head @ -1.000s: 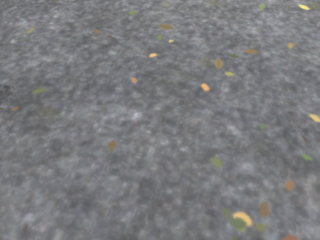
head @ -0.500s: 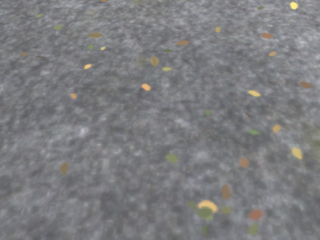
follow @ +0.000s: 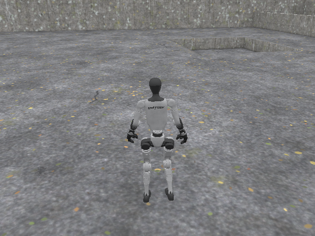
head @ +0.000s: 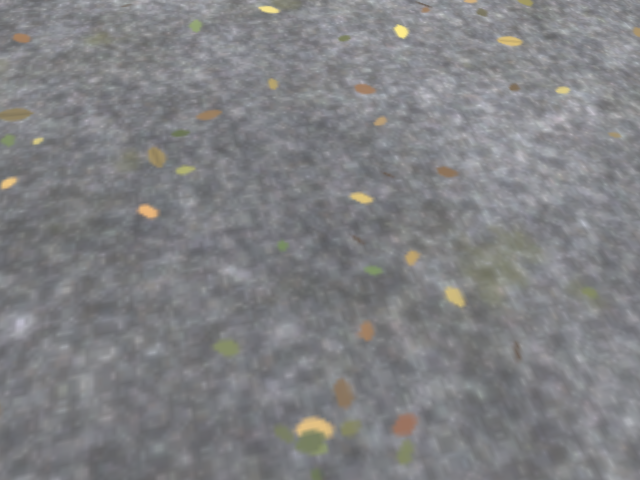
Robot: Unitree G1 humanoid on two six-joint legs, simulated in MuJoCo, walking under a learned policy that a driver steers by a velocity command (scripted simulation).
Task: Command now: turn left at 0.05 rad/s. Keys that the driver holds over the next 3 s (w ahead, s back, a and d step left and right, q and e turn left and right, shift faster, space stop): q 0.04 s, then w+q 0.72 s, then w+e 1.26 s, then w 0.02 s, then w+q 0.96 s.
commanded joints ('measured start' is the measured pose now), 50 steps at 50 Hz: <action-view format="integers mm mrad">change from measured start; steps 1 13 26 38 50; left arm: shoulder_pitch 9 154 177 97 -223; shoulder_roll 35 93 194 93 34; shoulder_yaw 11 34 58 10 -30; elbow -37 41 78 -16 -96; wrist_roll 4 -10 -45 11 -30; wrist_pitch -17 -119 -113 -143 -166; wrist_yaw -4 2 -23 -23 -91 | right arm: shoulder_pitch -110 -78 -49 67 245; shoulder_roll -147 -145 -158 -189 -204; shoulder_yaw -22 -33 -34 -37 -30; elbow -77 -138 -208 -163 -2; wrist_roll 20 48 40 21 21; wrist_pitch -1 -17 -3 -51 -40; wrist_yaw -2 -9 54 12 -5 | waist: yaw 35 70 -11 32 -101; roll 207 -100 -52 102 91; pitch -38 62 -4 -34 59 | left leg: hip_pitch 30 -624 -95 14 311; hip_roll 177 67 17 185 255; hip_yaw -228 -58 182 -263 -87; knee -123 562 176 -267 -227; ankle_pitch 237 -228 29 127 337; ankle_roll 145 3 69 265 178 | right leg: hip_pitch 34 469 294 -267 -349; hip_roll -69 -421 -348 -192 -136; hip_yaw -64 279 -262 -94 -156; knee -102 -685 -481 177 -328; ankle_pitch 26 -53 767 321 561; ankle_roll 49 -276 -165 -28 -104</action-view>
